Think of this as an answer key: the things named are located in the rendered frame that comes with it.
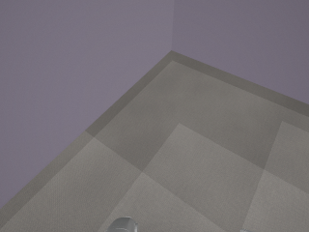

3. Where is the robot left thigh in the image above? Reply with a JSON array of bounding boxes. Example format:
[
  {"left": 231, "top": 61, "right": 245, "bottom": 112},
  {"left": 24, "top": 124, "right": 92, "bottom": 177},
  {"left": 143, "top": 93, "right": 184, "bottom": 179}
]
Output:
[{"left": 105, "top": 217, "right": 139, "bottom": 232}]

